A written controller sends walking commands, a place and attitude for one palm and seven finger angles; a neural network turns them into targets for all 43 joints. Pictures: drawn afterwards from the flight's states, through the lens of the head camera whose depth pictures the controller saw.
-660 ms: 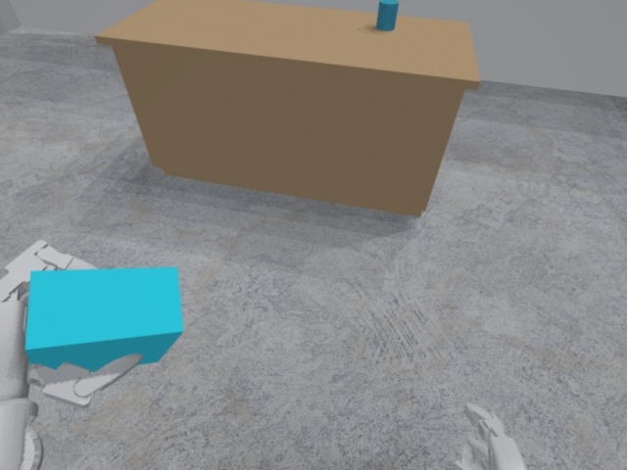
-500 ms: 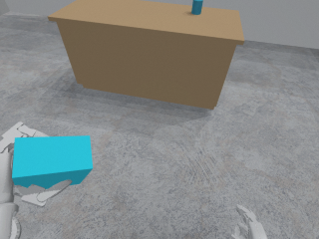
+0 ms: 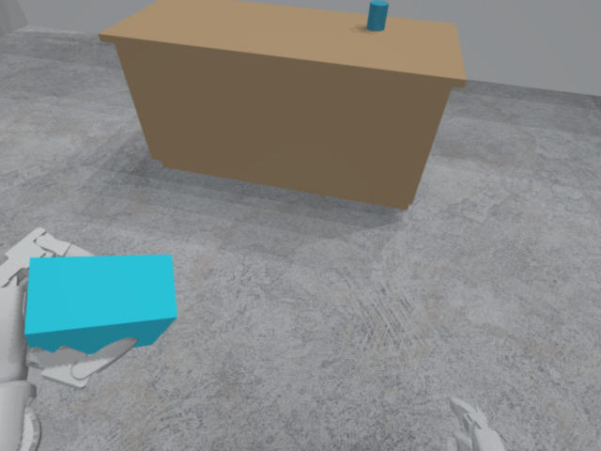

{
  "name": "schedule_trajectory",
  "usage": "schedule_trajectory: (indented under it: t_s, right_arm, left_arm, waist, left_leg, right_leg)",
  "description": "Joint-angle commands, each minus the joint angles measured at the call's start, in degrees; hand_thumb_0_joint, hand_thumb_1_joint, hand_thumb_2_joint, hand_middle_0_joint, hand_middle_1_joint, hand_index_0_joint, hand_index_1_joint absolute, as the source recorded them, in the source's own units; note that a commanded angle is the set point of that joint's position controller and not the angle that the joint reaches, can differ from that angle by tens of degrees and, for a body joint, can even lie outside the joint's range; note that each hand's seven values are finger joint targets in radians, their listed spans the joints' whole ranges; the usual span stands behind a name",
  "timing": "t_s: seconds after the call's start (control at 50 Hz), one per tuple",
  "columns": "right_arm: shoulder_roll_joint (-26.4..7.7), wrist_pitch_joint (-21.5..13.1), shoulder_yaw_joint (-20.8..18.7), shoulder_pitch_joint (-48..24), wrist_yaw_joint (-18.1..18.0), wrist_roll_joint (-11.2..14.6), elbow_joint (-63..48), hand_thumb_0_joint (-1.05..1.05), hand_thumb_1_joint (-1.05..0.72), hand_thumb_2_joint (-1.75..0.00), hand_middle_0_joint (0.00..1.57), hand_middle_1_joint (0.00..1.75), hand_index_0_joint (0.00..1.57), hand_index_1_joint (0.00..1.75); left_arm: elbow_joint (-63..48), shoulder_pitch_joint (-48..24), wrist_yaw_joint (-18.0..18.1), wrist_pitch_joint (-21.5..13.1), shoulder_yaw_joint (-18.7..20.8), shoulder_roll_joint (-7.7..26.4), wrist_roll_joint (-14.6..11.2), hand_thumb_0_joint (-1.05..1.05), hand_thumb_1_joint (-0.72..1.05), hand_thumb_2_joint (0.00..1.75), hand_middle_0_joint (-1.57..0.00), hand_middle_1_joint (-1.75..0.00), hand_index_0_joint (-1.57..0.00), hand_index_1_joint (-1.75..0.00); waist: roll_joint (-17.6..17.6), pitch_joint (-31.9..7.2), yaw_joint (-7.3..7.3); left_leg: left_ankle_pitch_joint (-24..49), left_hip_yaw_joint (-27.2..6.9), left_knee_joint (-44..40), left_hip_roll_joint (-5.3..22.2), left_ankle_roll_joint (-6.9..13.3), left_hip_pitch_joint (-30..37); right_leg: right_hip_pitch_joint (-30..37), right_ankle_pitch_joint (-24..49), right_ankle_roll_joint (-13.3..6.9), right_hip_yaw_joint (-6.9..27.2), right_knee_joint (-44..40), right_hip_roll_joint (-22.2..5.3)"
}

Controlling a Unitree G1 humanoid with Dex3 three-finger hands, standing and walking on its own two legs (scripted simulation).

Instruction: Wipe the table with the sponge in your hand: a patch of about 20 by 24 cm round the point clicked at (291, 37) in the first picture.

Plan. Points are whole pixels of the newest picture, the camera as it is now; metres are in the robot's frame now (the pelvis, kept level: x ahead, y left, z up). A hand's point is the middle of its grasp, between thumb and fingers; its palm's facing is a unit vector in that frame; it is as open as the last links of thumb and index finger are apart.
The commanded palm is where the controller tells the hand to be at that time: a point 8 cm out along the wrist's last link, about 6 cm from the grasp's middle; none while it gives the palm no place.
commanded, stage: walk to a spot facing it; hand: left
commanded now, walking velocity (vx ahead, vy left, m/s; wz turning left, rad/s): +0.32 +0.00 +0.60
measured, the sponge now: (121, 307) +0.23 +0.20 +0.15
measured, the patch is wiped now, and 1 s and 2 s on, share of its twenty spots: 0.00 0.00 0.00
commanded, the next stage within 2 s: none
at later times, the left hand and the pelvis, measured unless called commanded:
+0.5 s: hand (12, 296) +0.23 +0.30 +0.16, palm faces +0.62 -0.68 -0.40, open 10.4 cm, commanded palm +0.16 +0.33 +0.18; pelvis +0.08 +0.02 -0.02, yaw +14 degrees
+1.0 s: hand (94, 212) +0.34 +0.27 +0.17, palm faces +0.66 -0.61 -0.44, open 10.4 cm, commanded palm +0.27 +0.30 +0.18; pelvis +0.23 -0.02 +0.00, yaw +23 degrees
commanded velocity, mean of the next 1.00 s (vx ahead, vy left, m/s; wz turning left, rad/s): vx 0.36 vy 0.00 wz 0.33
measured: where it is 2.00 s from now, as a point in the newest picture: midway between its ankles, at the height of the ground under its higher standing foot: (286, 375)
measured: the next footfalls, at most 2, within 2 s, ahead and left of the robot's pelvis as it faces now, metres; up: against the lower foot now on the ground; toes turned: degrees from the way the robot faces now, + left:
left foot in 0.46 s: +0.13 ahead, +0.15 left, +0.00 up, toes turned +23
right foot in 0.82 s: +0.30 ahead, -0.08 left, +0.00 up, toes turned +9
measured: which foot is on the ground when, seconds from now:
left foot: down 0.00-0.22, up 0.24-0.44, down 0.46-0.82, up 0.84-1.00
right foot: down 0.00-0.46, up 0.48-0.80, down 0.82-1.00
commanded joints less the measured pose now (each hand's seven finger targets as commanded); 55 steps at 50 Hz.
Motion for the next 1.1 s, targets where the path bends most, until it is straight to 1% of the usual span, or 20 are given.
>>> schedule_trajectory:
  t_s: [0.0, 0.08, 0.14, 0.18, 0.2, 0.22, 0.26, 0.32, 0.4, 0.42, 0.44, 0.48, 0.62, 0.76, 0.78, 0.8, 0.82, 0.84, 0.92, 1.08]
  right_arm:
    - [-6.3, -2.9, -2.3, -6.0, -1.0, -0.5, -8.9, 0.0, -0.9, -0.9, 0.2, 0.3, 0.2, 0.3]
    - [-6.9, -3.4, -3.0, -5.3, -1.0, -0.5, -8.1, 0.0, -0.9, -0.9, 0.2, 0.3, 0.2, 0.3]
    - [-6.6, -4.2, -3.1, -5.1, -0.2, -0.9, -7.6, 0.0, -0.9, -0.9, 0.2, 0.3, 0.2, 0.3]
    - [-5.6, -3.8, -3.1, -5.0, 0.3, -0.6, -7.3, 0.0, -0.9, -0.9, 0.2, 0.3, 0.2, 0.3]
    - [-4.6, -3.7, -3.6, -4.9, 0.5, 0.1, -7.6, 0.0, -0.9, -0.9, 0.2, 0.3, 0.2, 0.3]
    - [-6.9, -3.9, -4.3, -6.3, 0.5, 0.1, -7.2, 0.0, -0.9, -0.9, 0.2, 0.3, 0.2, 0.3]
    - [-5.2, -3.5, -2.5, -6.3, 0.4, -0.8, -5.9, 0.0, -0.9, -0.9, 0.2, 0.3, 0.2, 0.3]
    - [-4.2, -2.8, -2.0, -7.7, -0.2, -0.9, -7.0, 0.0, -0.9, -0.9, 0.2, 0.3, 0.2, 0.3]
    - [-3.3, -3.4, -2.6, -5.8, -0.5, -0.7, -8.8, 0.0, -0.9, -0.9, 0.2, 0.3, 0.2, 0.3]
    - [-4.2, -3.5, -3.3, -4.4, -0.9, -0.2, -9.3, 0.0, -0.9, -0.9, 0.2, 0.3, 0.2, 0.3]
    - [-6.2, -3.4, -3.8, -5.6, -0.5, -0.1, -9.6, 0.0, -0.9, -0.9, 0.2, 0.3, 0.2, 0.3]
    - [-6.3, -4.1, -4.0, -6.1, 0.7, 0.3, -7.8, 0.0, -0.9, -0.9, 0.2, 0.3, 0.2, 0.3]
    - [-5.2, -5.3, -3.7, -6.3, 0.8, 0.9, -7.7, 0.0, -0.9, -0.9, 0.2, 0.3, 0.2, 0.3]
    - [-5.0, -4.2, -2.7, -7.0, -1.0, 0.2, -7.0, 0.0, -0.9, -0.9, 0.2, 0.3, 0.2, 0.3]
    - [-4.3, -3.8, -2.6, -7.1, -1.1, 0.4, -7.0, 0.0, -0.9, -0.9, 0.2, 0.3, 0.2, 0.3]
    - [-2.8, -3.1, -2.5, -7.3, -0.8, 0.5, -7.4, 0.0, -0.9, -0.9, 0.2, 0.3, 0.2, 0.3]
    - [-4.3, -3.6, -2.4, -9.5, -0.4, 0.1, -8.6, 0.0, -0.9, -0.9, 0.2, 0.3, 0.2, 0.3]
    - [-5.0, -4.0, -2.9, -9.5, 0.0, 0.1, -7.9, 0.0, -0.9, -0.9, 0.2, 0.3, 0.2, 0.3]
    - [-4.3, -1.7, -2.4, -10.6, 0.3, 0.2, -6.3, 0.0, -0.9, -0.9, 0.2, 0.3, 0.2, 0.3]
    - [-4.1, -1.0, -3.6, -6.8, 0.8, 0.0, -10.0, 0.0, -0.9, -0.9, 0.2, 0.3, 0.2, 0.3]
  left_arm:
    - [-16.2, -4.7, 2.2, -4.0, 9.6, 11.1, -0.4, 0.0, 0.1, 1.3, -1.2, -1.6, -1.2, -1.6]
    - [-13.3, -2.5, 1.0, -4.7, 8.7, 8.6, -0.1, 0.0, 0.1, 1.3, -1.2, -1.6, -1.2, -1.6]
    - [-15.8, -4.6, 0.1, -5.5, 8.2, 8.9, 0.1, 0.0, 0.1, 1.3, -1.2, -1.6, -1.2, -1.6]
    - [-14.7, -3.8, 0.0, -5.4, 8.4, 9.7, 0.2, 0.0, 0.1, 1.3, -1.2, -1.6, -1.2, -1.6]
    - [-13.7, -4.9, 0.3, -5.1, 8.8, 11.1, -0.1, 0.0, 0.1, 1.3, -1.2, -1.6, -1.2, -1.6]
    - [-13.1, -5.9, 0.6, -5.1, 9.2, 10.9, -1.0, 0.0, 0.1, 1.3, -1.2, -1.6, -1.2, -1.6]
    - [-12.4, -4.1, 0.7, -6.2, 9.5, 11.8, 0.0, 0.0, 0.1, 1.3, -1.2, -1.6, -1.2, -1.6]
    - [-14.2, -5.5, 0.8, -6.9, 10.2, 12.4, 0.2, 0.0, 0.1, 1.3, -1.2, -1.6, -1.2, -1.6]
    - [-19.2, -5.5, 2.5, -6.1, 9.4, 10.7, -0.6, 0.0, 0.1, 1.3, -1.2, -1.6, -1.2, -1.6]
    - [-19.7, -4.4, 2.6, -6.3, 8.1, 9.3, -0.9, 0.0, 0.1, 1.3, -1.2, -1.6, -1.2, -1.6]
    - [-23.0, -5.4, 2.9, -6.9, 8.3, 9.3, -1.4, 0.0, 0.1, 1.3, -1.2, -1.6, -1.2, -1.6]
    - [-20.2, -8.4, 2.3, -6.9, 11.0, 13.8, 0.0, 0.0, 0.1, 1.3, -1.2, -1.6, -1.2, -1.6]
    - [-19.6, -2.0, 0.4, -5.5, 8.9, 8.8, -1.0, 0.0, 0.1, 1.3, -1.2, -1.6, -1.2, -1.6]
    - [-10.2, -6.4, 0.1, -3.8, 7.8, 8.8, -1.0, 0.0, 0.1, 1.3, -1.2, -1.6, -1.2, -1.6]
    - [-10.2, -7.9, 0.1, -3.3, 7.6, 9.5, -0.7, 0.0, 0.1, 1.3, -1.2, -1.6, -1.2, -1.6]
    - [-10.5, -9.2, 0.4, -2.8, 8.7, 12.2, -0.1, 0.0, 0.1, 1.3, -1.2, -1.6, -1.2, -1.6]
    - [-10.5, -9.1, 0.8, -2.4, 9.9, 13.3, -0.7, 0.0, 0.1, 1.3, -1.2, -1.6, -1.2, -1.6]
    - [-12.0, -10.4, 0.5, -3.5, 9.3, 13.1, -1.2, 0.0, 0.1, 1.3, -1.2, -1.6, -1.2, -1.6]
    - [-17.0, -6.7, 0.1, -6.1, 10.8, 13.2, -0.5, 0.0, 0.1, 1.3, -1.2, -1.6, -1.2, -1.6]
    - [-15.4, 1.7, 2.4, -6.3, 12.7, 11.9, -1.4, 0.0, 0.1, 1.3, -1.2, -1.6, -1.2, -1.6]
  waist:
    - [3.3, -2.0, -0.14]
    - [13.9, -0.4, -0.25]
    - [12.6, -1.8, 0.34]
    - [1.4, -3.2, 1.27]
    - [-15.3, -2.0, 1.11]
    - [-13.9, -0.4, 1.51]
    - [-4.9, 2.4, 1.2]
    - [-9.9, 1.3, 1.51]
    - [-4.1, -6.3, 0.09]
    - [2.0, -9.7, -1.32]
    - [17.9, -11.7, -1.03]
    - [11.8, -8.7, -0.58]
    - [12.6, -3.3, 1.25]
    - [7.6, -2.9, 2.05]
    - [0.8, -4.5, 2.45]
    - [-16.7, -5.8, 2.63]
    - [-19.2, -5.8, 3.57]
    - [-15.1, -3.1, 2.61]
    - [-4.9, -2.3, 1.5]
    - [-8.6, -4.1, 3.12]
  left_leg:
    - [-14.4, -8.0, -7.8, 4.5, 4.0, -7.3]
    - [-17.0, -26.4, -16.3, 13.2, 9.5, -6.5]
    - [-3.7, -22.4, -10.9, 11.0, 8.6, -5.7]
    - [-4.6, -8.1, 1.3, 3.9, 3.7, -19.8]
    - [-10.7, 2.5, 18.5, -1.8, -0.1, -26.6]
    - [-11.8, 0.8, 31.6, -0.2, -1.1, -26.4]
    - [-8.5, 0.6, 33.3, 4.1, -1.5, -23.3]
    - [-7.5, 5.2, 17.2, 5.5, -0.9, -13.1]
    - [3.1, 15.8, -5.0, -2.4, -0.2, 9.2]
    - [5.7, 9.5, -7.5, 1.8, 2.0, 21.0]
    - [16.3, -14.1, -9.9, 17.4, 9.6, 29.4]
    - [13.4, -29.1, -14.5, 26.2, 16.1, 22.8]
    - [2.8, -5.3, -18.4, 15.6, 9.7, 6.6]
    - [-3.6, 0.8, -6.4, 12.4, 5.8, 0.4]
    - [-4.1, 3.8, 6.0, 9.3, 4.4, -3.4]
    - [-11.5, 8.6, 25.7, 2.5, 1.6, -15.9]
    - [-16.1, 3.1, 37.7, -0.7, 0.4, -23.8]
    - [-11.5, -0.9, 42.9, 2.0, -0.4, -23.4]
    - [-2.9, 1.2, 43.2, 5.5, -2.6, -23.7]
    - [0.7, 12.4, 8.9, 4.1, -1.6, -14.6]
  right_leg:
    - [2.7, -17.2, -2.7, 4.5, -1.6, -6.9]
    - [-1.9, -17.0, 0.5, -0.3, 12.2, 0.1]
    - [3.5, -13.3, 0.0, 0.3, 3.4, -0.3]
    - [19.2, -14.0, -4.2, 9.4, -9.1, -8.9]
    - [20.4, -18.1, -9.7, 27.5, -16.3, -22.0]
    - [15.9, -15.2, -12.8, 30.7, -18.4, -27.0]
    - [10.8, -4.5, -11.8, 17.9, -15.8, -23.9]
    - [8.9, 12.1, -7.9, 3.1, -11.8, -19.7]
    - [6.8, 22.8, -3.9, -5.2, 5.8, -14.1]
    - [-0.1, 20.4, -1.0, -7.1, 19.4, -12.1]
    - [-14.7, -9.6, 2.6, -7.6, 35.7, -3.8]
    - [-23.7, -19.1, 1.7, 2.6, 47.3, -5.8]
    - [-13.4, -4.7, 2.9, -4.0, 25.9, -6.8]
    - [7.6, -1.6, 2.9, -10.5, -0.6, -1.3]
    - [13.0, -4.0, 1.1, -5.1, -5.7, -4.7]
    - [19.4, -8.6, -4.9, 17.5, -13.2, -18.8]
    - [20.6, -8.2, -9.3, 32.7, -18.0, -27.0]
    - [16.3, -12.1, -9.3, 33.2, -19.9, -27.2]
    - [14.8, 8.9, -7.9, 8.7, -14.7, -21.6]
    - [19.4, 26.6, -8.0, -1.6, -11.4, -18.6]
